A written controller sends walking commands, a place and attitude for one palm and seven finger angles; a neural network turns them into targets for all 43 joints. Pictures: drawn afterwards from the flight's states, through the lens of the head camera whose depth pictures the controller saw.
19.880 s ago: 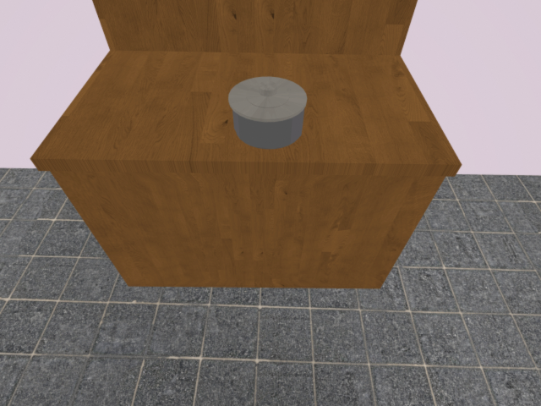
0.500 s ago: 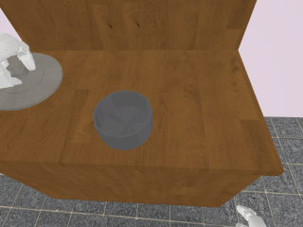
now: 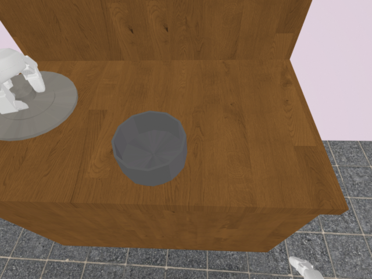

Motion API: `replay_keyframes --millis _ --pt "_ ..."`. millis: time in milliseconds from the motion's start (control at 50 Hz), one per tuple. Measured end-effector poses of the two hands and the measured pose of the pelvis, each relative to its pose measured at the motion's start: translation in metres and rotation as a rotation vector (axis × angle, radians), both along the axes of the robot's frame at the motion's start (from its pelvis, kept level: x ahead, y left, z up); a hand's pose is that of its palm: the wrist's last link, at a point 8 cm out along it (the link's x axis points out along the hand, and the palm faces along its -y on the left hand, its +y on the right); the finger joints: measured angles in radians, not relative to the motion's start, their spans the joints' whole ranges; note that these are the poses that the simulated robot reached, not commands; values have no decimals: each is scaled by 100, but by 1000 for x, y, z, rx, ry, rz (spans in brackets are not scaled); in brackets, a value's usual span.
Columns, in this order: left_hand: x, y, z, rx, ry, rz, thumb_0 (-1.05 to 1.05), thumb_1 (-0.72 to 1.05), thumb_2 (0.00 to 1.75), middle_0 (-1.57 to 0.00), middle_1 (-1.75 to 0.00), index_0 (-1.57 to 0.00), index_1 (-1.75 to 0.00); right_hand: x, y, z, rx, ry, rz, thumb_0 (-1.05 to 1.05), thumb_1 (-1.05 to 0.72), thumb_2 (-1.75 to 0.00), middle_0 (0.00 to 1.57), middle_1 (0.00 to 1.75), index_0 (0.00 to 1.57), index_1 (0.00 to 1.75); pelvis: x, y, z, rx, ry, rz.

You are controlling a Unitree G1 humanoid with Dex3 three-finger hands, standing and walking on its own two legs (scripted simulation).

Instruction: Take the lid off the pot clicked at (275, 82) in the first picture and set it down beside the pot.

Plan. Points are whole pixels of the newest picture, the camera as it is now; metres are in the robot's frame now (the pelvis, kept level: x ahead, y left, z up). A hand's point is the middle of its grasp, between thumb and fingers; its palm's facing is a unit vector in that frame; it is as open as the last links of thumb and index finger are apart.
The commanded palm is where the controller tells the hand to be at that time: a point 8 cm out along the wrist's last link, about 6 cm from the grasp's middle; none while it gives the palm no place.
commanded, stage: lower the lid onto the table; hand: left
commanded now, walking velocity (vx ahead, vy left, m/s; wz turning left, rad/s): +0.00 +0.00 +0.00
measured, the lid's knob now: (22, 93) +0.44 +0.34 +0.17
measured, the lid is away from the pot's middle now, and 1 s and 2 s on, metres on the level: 0.24 0.24 0.24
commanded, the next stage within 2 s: none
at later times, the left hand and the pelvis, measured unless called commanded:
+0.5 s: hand (18, 111) +0.40 +0.34 +0.15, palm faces -0.33 -0.08 -0.94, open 7.4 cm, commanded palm +0.40 +0.34 +0.23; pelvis +0.00 +0.00 +0.00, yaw +0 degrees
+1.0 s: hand (28, 123) +0.40 +0.34 +0.12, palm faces -0.38 -0.08 -0.92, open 7.4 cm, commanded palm +0.41 +0.34 +0.19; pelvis +0.00 +0.00 +0.00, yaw +0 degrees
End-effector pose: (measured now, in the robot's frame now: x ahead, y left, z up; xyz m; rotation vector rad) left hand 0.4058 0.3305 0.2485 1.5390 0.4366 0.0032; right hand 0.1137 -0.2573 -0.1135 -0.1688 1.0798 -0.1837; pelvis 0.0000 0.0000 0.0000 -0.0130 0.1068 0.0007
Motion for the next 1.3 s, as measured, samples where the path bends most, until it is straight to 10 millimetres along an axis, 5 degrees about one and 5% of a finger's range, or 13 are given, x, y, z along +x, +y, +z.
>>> replay_keyframes --millis 740,1300 --pt "-4 6 -51 -51 85 -65 -1 20 85 -77 -91 -72 -88 -7 0 0 -31 28 -18 1 -91 -90 21 30 20 30 0 3 -2 -5 2 -2" --pt "1 11 -88 -67 150 -82 -1 20 85 -76 -91 -72 -88 -35 -6 -3 -65 85 -71 1 -91 -90 21 30 20 30 -3 6 -4 -7 15 -16"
